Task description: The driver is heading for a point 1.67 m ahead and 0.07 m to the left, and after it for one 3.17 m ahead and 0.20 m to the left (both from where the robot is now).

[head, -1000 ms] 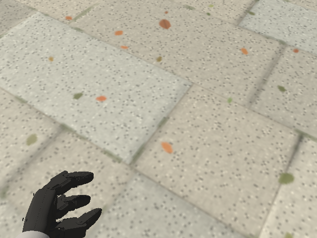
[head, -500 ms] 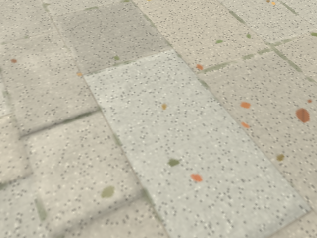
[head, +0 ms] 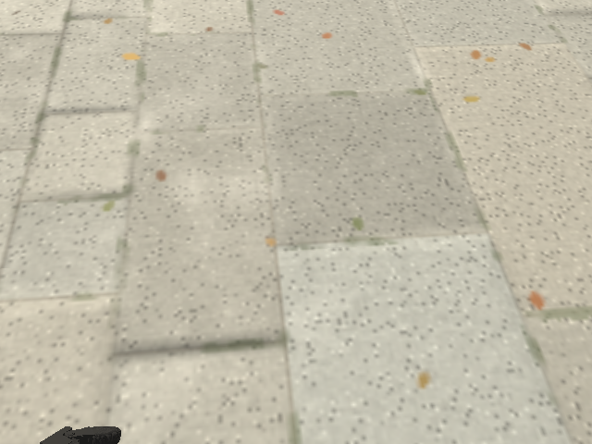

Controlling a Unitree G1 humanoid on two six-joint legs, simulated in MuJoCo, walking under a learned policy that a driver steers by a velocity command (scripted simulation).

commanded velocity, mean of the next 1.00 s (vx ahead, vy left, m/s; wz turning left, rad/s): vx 0.34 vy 0.00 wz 0.08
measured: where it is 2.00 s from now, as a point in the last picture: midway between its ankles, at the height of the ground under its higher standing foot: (311, 249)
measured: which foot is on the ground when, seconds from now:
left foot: up 0.00-0.36, down 0.38-0.84, up 0.86-1.00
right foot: down 0.00-0.36, up 0.38-0.80, down 0.82-1.00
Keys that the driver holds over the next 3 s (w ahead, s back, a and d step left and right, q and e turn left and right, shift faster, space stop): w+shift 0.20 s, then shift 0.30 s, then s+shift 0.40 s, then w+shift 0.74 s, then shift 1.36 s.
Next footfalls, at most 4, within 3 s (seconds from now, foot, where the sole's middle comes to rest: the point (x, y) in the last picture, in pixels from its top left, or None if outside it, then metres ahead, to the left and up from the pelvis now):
0.38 left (235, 390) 0.57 0.13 -0.75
0.82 right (331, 382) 0.59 -0.09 -0.75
1.16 left None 0.42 0.11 -0.75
1.62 right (358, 281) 0.86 -0.18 -0.75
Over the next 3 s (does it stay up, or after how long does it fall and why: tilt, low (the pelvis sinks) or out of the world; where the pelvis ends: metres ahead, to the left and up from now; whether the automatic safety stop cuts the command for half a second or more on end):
stays up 1.07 -0.08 0.02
